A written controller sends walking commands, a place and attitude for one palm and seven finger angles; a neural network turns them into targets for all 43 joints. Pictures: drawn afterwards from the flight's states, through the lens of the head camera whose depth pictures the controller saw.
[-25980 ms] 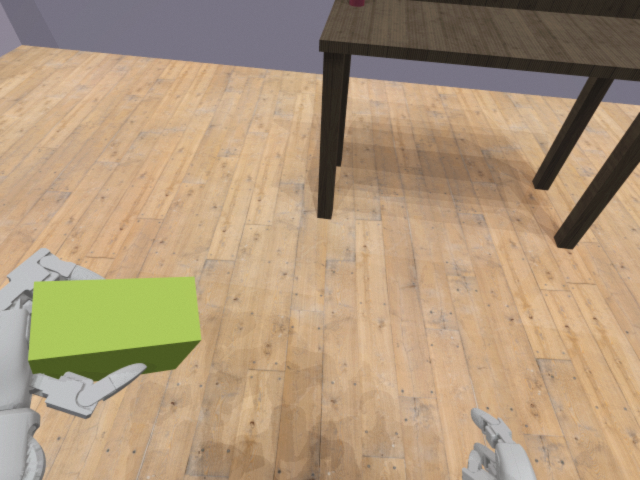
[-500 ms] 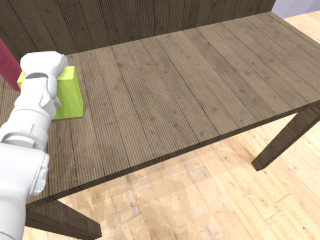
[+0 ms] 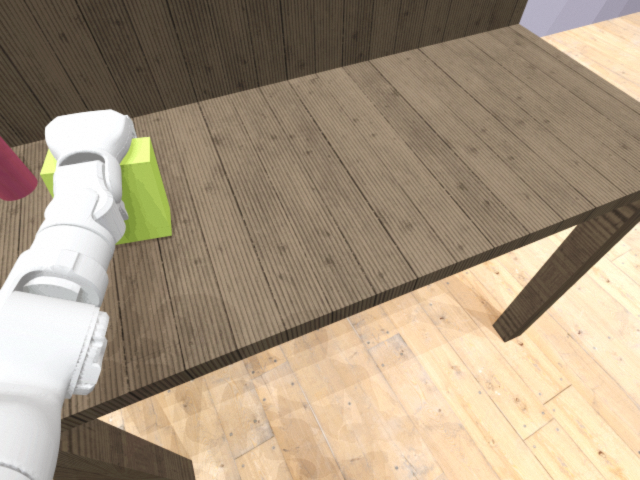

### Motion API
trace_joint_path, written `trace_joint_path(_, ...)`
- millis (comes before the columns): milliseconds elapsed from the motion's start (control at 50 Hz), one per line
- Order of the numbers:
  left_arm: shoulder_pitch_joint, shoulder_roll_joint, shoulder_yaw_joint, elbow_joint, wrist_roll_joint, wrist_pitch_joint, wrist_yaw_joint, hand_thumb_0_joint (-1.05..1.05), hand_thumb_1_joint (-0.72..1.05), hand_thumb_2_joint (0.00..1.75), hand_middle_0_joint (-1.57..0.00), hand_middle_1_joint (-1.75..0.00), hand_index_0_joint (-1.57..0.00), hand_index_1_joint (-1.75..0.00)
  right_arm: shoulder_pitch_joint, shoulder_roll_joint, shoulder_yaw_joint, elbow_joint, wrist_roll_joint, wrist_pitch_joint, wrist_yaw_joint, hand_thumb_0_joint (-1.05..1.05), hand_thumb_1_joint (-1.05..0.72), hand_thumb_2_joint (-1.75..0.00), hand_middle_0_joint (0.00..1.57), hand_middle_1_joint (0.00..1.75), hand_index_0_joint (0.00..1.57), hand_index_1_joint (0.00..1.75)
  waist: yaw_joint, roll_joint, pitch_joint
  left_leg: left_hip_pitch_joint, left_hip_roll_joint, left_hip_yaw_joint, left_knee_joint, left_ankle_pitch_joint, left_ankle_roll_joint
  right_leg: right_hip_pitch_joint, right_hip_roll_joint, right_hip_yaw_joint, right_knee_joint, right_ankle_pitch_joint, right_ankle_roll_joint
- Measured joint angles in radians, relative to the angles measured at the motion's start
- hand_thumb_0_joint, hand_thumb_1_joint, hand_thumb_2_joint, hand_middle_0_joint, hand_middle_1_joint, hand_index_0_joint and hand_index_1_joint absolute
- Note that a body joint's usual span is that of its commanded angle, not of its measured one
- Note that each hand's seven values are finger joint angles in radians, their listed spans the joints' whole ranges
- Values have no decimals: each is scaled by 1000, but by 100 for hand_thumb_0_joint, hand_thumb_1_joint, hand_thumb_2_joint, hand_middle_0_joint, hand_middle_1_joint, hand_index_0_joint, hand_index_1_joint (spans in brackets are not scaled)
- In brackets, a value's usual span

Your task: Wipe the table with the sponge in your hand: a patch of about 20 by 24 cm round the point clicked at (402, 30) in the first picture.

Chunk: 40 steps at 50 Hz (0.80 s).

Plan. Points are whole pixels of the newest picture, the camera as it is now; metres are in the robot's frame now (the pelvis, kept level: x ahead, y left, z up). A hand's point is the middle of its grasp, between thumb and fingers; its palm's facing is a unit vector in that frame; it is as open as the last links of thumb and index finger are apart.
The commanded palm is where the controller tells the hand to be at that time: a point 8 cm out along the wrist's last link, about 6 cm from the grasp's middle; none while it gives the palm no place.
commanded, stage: wipe back along the middle lane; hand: left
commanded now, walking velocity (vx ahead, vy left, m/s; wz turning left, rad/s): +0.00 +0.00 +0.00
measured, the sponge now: (119, 206) +0.46 +0.28 +0.07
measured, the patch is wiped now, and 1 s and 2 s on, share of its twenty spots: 0.60 0.65 0.65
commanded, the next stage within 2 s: slide across to the third lane in 1.48 s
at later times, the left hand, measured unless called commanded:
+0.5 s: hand (114, 198) +0.43 +0.26 +0.11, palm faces -0.02 +0.03 -1.00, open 10.3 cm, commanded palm +0.39 +0.24 +0.15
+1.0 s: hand (120, 230) +0.38 +0.24 +0.11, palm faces +0.04 -0.01 -1.00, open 10.4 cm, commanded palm +0.34 +0.22 +0.14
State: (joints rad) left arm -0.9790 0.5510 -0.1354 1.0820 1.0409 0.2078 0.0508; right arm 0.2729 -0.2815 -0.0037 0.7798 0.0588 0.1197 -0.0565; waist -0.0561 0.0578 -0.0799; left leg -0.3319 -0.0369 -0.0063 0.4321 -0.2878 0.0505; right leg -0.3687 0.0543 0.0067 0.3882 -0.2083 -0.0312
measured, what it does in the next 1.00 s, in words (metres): stands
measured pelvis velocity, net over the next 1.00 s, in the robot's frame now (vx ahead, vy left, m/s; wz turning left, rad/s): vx -0.01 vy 0.01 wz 0.00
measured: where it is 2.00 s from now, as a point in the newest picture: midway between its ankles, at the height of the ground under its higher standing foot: outside the picture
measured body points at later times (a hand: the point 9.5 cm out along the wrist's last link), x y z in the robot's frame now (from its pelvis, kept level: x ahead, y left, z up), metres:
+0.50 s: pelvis +0.00 +0.01 +0.00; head +0.03 -0.01 +0.45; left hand +0.43 +0.25 +0.17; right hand +0.15 -0.24 -0.13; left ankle -0.06 +0.09 -0.74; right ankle -0.02 -0.10 -0.74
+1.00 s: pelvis -0.01 +0.01 +0.00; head +0.00 -0.02 +0.45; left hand +0.38 +0.23 +0.16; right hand +0.18 -0.22 -0.12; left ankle -0.06 +0.09 -0.74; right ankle -0.02 -0.10 -0.74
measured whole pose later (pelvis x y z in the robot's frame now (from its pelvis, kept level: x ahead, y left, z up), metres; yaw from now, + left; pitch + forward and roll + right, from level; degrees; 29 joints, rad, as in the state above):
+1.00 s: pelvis -0.01 +0.01 +0.00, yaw +0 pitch +5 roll +0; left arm -0.59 0.35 -0.27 0.49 1.00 0.53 0.04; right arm 0.10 -0.26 0.06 0.69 0.08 0.15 -0.04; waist 0.06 0.07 -0.10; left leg -0.23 -0.06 0.00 0.46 -0.31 0.06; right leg -0.29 0.03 0.02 0.47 -0.26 -0.02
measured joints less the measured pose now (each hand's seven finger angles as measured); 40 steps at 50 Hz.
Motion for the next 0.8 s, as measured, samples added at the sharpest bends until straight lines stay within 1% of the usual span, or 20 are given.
trace_joint_path(60,45,-1,11,-48,-13,2,1,0,-54,104,-70,-130,-75,-130,7,-4,-1,2,4,10,0,0,-91,-90,20,29,20,30,7,3,-2,16,3,5,-6,-2,-1,13,3,6,-4,-1,-2)
trace_joint_path(140,95,-16,6,-114,-21,22,3,0,-53,104,-69,-131,-74,-130,0,-5,0,1,11,19,1,0,-91,-90,20,29,20,30,17,3,-3,35,3,8,-13,-3,-1,28,3,9,-3,-4,-2)
trace_joint_path(260,129,-52,-15,-166,-32,69,10,0,-52,104,-68,-131,-73,-131,-44,-1,11,-8,19,21,-2,0,-91,-90,20,29,20,30,32,3,-3,54,-3,8,-17,-1,2,43,-2,9,4,-10,0)
trace_joint_path(400,159,-94,-51,-226,-29,122,3,0,-52,103,-68,-131,-72,-132,-101,8,21,-37,20,20,-2,0,-91,-90,20,29,20,30,53,2,-8,66,-11,7,-18,-1,5,49,-10,8,15,-17,4)
trace_joint_path(500,223,-124,-65,-325,-35,157,3,0,-51,103,-67,-132,-72,-132,-126,12,25,-57,20,25,4,0,-91,-90,20,29,20,30,75,3,-19,76,-14,9,-16,-4,7,57,-14,10,23,-24,7)
trace_joint_path(560,265,-141,-69,-385,-42,186,5,0,-51,103,-67,-132,-71,-133,-143,13,32,-64,21,30,8,0,-91,-90,20,29,20,30,86,3,-21,84,-16,9,-13,-7,8,64,-15,10,28,-28,8)
trace_joint_path(640,302,-168,-98,-453,-34,236,8,0,-51,103,-67,-132,-71,-133,-162,13,36,-71,23,30,14,0,-91,-90,20,29,20,30,100,4,-20,91,-21,5,-7,-9,10,71,-20,6,38,-34,9)
trace_joint_path(720,303,-190,-125,-467,-32,281,8,-1,-50,103,-66,-132,-70,-134,-182,15,47,-72,26,28,12,0,-91,-90,20,29,20,30,108,2,-15,93,-25,2,3,-11,11,73,-24,2,52,-40,10)
trace_joint_path(800,297,-195,-139,-465,-26,302,-7,-1,-50,103,-66,-133,-70,-134,-191,21,57,-79,25,26,8,0,-91,-90,20,29,20,30,109,-1,-16,91,-25,3,11,-13,10,68,-25,3,64,-43,9)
